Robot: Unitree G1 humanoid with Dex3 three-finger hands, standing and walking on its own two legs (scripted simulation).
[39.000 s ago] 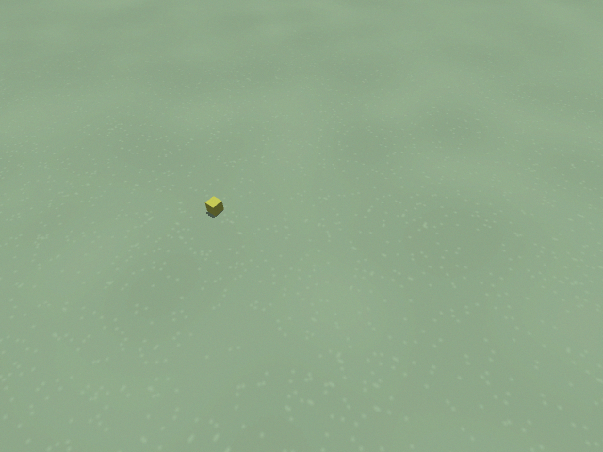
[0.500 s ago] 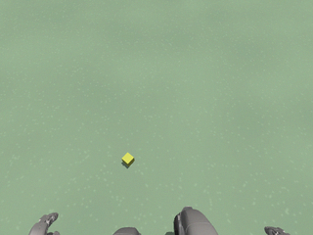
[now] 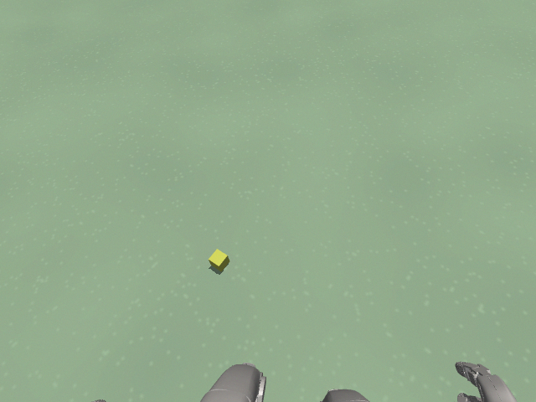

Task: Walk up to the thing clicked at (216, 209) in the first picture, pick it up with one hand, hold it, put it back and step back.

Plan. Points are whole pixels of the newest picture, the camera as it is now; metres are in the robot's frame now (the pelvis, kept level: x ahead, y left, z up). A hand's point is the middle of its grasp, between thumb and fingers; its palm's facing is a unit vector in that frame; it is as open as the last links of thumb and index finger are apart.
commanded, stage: step back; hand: left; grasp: from above
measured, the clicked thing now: (219, 260) +0.67 +0.26 -0.73
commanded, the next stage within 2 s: none
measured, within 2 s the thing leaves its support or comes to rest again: neither
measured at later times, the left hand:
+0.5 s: hand out of the picture -0.08 +0.28 -0.15, palm faces +0.00 -0.92 -0.39, open 7.3 cm
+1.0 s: hand out of the picture -0.25 +0.29 -0.15, palm faces +0.05 -0.91 -0.42, open 7.3 cm
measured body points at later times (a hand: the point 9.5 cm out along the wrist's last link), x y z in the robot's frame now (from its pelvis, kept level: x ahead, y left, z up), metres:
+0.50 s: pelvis -0.17 +0.01 +0.00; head -0.11 +0.02 +0.45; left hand -0.08 +0.33 -0.12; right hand -0.05 -0.30 -0.11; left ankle -0.10 +0.13 -0.73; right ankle -0.20 -0.13 -0.68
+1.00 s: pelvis -0.34 +0.00 +0.00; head -0.30 +0.01 +0.44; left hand -0.26 +0.33 -0.12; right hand -0.25 -0.30 -0.12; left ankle -0.33 +0.12 -0.73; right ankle -0.28 -0.13 -0.68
